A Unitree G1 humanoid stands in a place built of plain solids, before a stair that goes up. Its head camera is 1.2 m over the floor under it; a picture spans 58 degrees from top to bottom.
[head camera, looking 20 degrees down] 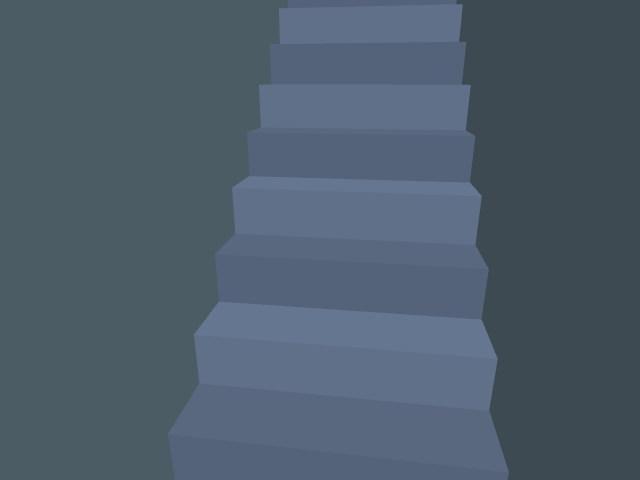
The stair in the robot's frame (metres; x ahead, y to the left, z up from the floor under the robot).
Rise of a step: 0.20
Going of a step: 0.24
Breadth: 0.99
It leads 8 degrees to the right of straight ahead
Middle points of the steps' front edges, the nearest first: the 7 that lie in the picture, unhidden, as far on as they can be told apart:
0.96 -0.03 0.20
1.20 -0.06 0.40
1.44 -0.09 0.60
1.67 -0.13 0.79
1.91 -0.16 0.99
2.15 -0.19 1.19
2.38 -0.23 1.39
